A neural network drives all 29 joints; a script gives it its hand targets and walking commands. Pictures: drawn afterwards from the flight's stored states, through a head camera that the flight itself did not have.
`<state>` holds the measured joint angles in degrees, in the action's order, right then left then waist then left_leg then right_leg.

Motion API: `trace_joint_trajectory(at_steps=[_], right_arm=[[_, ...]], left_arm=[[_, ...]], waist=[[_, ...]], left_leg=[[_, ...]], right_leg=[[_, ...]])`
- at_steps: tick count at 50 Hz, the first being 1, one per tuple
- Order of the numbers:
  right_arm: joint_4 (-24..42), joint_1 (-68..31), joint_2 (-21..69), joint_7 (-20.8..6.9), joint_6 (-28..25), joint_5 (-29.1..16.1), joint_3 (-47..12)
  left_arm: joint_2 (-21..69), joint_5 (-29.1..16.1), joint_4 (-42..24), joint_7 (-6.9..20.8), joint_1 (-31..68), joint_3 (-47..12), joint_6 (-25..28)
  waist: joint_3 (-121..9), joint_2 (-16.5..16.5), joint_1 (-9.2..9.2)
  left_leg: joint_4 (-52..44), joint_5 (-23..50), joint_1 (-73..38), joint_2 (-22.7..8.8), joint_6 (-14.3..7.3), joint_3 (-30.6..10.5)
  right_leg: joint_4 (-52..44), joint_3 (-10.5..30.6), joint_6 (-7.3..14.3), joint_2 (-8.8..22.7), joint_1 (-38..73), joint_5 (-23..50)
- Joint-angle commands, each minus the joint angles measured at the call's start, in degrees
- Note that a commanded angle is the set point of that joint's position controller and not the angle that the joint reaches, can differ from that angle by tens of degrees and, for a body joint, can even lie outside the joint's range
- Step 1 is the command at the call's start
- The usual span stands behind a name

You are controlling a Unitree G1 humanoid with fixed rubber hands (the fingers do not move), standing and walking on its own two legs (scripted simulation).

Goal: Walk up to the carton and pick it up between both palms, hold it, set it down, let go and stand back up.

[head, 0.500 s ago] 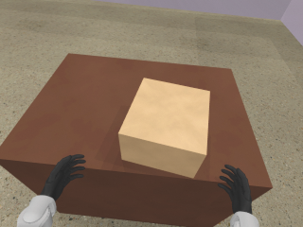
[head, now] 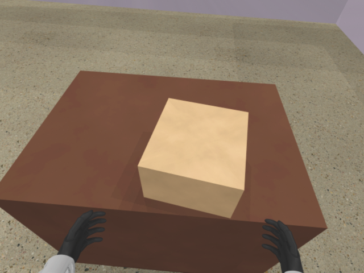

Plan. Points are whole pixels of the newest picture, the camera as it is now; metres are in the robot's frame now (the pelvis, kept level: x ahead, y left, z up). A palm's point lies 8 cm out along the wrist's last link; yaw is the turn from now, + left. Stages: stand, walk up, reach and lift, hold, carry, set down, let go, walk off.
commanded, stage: set down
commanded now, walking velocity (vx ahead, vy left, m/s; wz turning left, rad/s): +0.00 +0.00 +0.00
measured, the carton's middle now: (197, 153) +0.43 -0.01 -0.02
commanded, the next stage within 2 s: let go in 0.58 s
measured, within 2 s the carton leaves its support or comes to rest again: neither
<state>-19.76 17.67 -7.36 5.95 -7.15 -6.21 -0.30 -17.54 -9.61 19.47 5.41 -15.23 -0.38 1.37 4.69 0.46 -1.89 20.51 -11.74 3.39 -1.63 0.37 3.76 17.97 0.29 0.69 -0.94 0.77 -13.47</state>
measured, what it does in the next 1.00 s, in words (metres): stands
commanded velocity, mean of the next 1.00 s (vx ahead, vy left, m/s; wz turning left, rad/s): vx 0.00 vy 0.00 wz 0.00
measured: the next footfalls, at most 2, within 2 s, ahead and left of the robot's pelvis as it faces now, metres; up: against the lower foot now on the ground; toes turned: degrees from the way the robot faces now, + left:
none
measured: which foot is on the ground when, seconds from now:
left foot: down 0.00-1.00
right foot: down 0.00-1.00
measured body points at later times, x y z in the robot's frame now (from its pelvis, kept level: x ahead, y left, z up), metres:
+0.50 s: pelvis +0.00 -0.01 +0.00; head -0.01 -0.01 +0.45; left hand +0.16 +0.23 -0.08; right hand +0.17 -0.22 -0.08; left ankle +0.00 +0.12 -0.75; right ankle -0.03 -0.11 -0.75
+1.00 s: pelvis +0.00 -0.02 +0.00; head +0.00 -0.01 +0.45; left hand +0.17 +0.21 -0.09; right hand +0.17 -0.25 -0.08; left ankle +0.00 +0.12 -0.75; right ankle -0.03 -0.11 -0.75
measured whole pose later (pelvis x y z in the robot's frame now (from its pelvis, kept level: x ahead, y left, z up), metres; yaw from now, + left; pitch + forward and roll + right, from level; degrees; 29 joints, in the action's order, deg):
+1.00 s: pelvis +0.00 -0.02 +0.00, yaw +0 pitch -5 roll +0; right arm -43.1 8.9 -11.7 -0.6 -11.9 0.9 0.6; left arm -10.7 1.9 31.2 0.4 -9.5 1.3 -7.2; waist 4.1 1.5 -0.2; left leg 20.6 -11.6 4.0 -2.3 1.5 3.3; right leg 20.6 -0.2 1.8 -1.6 -0.9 -14.8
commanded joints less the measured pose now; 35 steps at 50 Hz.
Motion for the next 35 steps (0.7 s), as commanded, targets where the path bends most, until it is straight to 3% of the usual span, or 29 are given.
trace_joint_trajectory(at_steps=[1, 14, 28, 35], right_arm=[[4.6, -3.0, -4.2, -0.5, -2.7, 1.3, 1.1], [-3.7, -5.1, -5.2, -1.8, -3.1, 3.7, 1.1], [-13.0, -10.5, -7.6, -4.8, -3.6, 7.0, 2.3], [-16.5, -11.9, -9.0, -6.0, -5.2, 7.5, 2.8]], left_arm=[[-6.6, 1.5, -5.3, -0.5, 3.4, 3.7, 1.0], [-4.1, 5.4, -0.6, -1.2, 4.8, 4.2, -2.8], [-0.8, 9.1, 4.4, -3.8, 9.0, 3.5, -6.5], [0.3, 10.4, 4.6, -5.1, 9.4, 3.3, -6.9]], waist=[[-3.7, -2.1, -0.10], [-2.3, -1.7, 0.61], [-3.1, -0.8, 1.25], [-5.8, -0.4, 1.55]], left_leg=[[0.0, 18.8, -11.5, 1.0, 1.9, -0.8], [-0.4, 16.4, -12.0, 1.4, 1.8, 0.3], [-0.3, 12.7, -11.6, 1.3, 1.6, 0.4], [0.4, 14.2, -12.1, 1.5, 1.5, 0.2]], right_leg=[[-5.4, 0.2, 0.1, 0.6, -12.7, 9.3], [-5.4, -0.8, -0.7, 0.6, -13.8, 9.3], [-4.5, -2.0, -0.9, 0.2, -15.8, 7.3], [-3.3, -2.0, -1.3, 0.1, -14.7, 12.0]])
